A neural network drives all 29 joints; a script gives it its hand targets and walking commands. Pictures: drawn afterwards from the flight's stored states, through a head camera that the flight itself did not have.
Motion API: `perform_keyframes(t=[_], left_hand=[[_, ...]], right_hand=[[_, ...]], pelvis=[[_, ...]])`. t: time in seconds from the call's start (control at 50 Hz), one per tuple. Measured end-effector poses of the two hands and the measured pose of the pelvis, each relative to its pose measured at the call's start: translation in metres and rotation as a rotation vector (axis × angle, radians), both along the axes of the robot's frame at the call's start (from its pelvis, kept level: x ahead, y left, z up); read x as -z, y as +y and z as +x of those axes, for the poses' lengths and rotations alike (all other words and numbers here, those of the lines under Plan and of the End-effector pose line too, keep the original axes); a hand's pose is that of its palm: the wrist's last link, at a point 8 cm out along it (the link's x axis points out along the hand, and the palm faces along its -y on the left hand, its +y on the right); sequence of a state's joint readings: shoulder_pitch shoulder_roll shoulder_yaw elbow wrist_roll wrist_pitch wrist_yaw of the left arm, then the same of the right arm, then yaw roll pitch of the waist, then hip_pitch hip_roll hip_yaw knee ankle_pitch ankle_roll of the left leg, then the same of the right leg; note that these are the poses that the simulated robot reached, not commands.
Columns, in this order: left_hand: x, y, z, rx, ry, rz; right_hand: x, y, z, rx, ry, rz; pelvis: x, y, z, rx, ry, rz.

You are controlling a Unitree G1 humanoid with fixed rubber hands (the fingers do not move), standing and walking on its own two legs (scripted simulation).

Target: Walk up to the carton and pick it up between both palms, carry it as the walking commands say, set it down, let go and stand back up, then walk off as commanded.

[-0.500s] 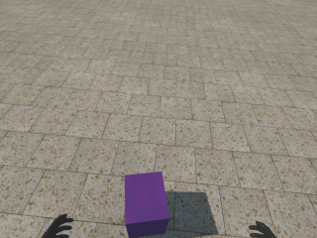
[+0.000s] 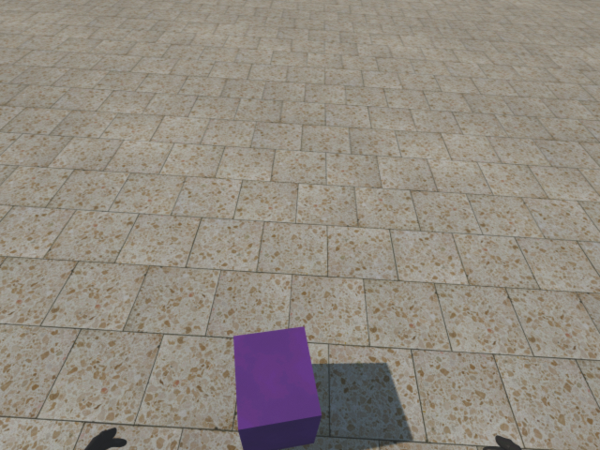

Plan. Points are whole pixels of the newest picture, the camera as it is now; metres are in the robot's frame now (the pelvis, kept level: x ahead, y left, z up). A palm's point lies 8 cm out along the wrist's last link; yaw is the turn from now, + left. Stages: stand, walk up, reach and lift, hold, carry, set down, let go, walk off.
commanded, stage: stand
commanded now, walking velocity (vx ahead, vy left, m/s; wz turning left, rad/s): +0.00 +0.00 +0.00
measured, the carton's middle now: (274, 391) +0.44 +0.06 -0.64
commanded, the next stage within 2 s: walk off in 1.16 s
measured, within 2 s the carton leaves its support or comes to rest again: neither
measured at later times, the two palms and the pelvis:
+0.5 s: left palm out of the picture +0.08 +0.30 -0.10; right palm out of the picture +0.08 -0.31 -0.09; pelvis -0.02 +0.00 +0.01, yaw +0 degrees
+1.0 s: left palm out of the picture +0.06 +0.31 -0.10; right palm out of the picture +0.07 -0.31 -0.09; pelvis -0.03 +0.00 +0.01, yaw +0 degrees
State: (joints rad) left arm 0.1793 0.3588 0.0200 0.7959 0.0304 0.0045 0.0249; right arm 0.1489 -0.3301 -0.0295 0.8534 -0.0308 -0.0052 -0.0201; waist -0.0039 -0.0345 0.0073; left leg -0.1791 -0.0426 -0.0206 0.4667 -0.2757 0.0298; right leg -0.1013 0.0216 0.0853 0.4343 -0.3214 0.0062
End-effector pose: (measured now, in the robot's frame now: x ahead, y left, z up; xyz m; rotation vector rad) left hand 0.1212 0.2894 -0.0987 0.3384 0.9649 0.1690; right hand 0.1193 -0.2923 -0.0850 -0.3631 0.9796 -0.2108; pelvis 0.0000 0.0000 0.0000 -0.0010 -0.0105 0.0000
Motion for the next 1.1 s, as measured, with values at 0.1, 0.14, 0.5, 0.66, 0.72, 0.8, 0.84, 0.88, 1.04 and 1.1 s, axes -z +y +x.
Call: perform_keyframes(t=[0.1, 0.14, 0.5, 0.66, 0.72, 0.8, 0.84, 0.88, 1.04, 1.1], left_hand=[[0.001, 0.003, -0.008, -0.004, 0.020, 0.007], [0.001, 0.004, -0.012, -0.005, 0.027, 0.009], [0.004, 0.012, -0.046, -0.021, 0.097, 0.020], [0.004, 0.014, -0.055, -0.026, 0.119, 0.024], [0.004, 0.015, -0.057, -0.028, 0.124, 0.025], [0.004, 0.016, -0.059, -0.031, 0.129, 0.027], [0.004, 0.016, -0.059, -0.032, 0.130, 0.027], [0.004, 0.016, -0.060, -0.033, 0.132, 0.028], [0.003, 0.017, -0.061, -0.037, 0.136, 0.029], [0.003, 0.018, -0.061, -0.038, 0.138, 0.030]], right_hand=[[0.001, -0.003, -0.008, 0.009, 0.018, -0.004], [0.001, -0.004, -0.012, 0.012, 0.025, -0.005], [0.003, -0.013, -0.040, 0.033, 0.083, -0.011], [0.005, -0.015, -0.048, 0.038, 0.103, -0.011], [0.005, -0.016, -0.049, 0.039, 0.107, -0.011], [0.005, -0.017, -0.051, 0.040, 0.112, -0.011], [0.005, -0.017, -0.052, 0.040, 0.113, -0.012], [0.005, -0.018, -0.052, 0.040, 0.115, -0.012], [0.005, -0.019, -0.053, 0.040, 0.119, -0.014], [0.005, -0.019, -0.053, 0.040, 0.120, -0.014]], pelvis=[[-0.001, 0.001, -0.004, 0.001, -0.007, 0.000], [-0.002, 0.001, -0.005, 0.001, -0.009, 0.000], [-0.005, 0.001, -0.020, 0.003, -0.026, -0.001], [-0.006, 0.001, -0.025, 0.002, -0.029, -0.001], [-0.006, 0.000, -0.026, 0.002, -0.030, -0.001], [-0.007, 0.000, -0.027, 0.001, -0.030, -0.002], [-0.007, 0.000, -0.028, 0.001, -0.031, -0.002], [-0.007, 0.000, -0.028, 0.001, -0.031, -0.002], [-0.007, 0.000, -0.029, 0.001, -0.031, -0.002], [-0.008, 0.000, -0.030, 0.000, -0.031, -0.002]])
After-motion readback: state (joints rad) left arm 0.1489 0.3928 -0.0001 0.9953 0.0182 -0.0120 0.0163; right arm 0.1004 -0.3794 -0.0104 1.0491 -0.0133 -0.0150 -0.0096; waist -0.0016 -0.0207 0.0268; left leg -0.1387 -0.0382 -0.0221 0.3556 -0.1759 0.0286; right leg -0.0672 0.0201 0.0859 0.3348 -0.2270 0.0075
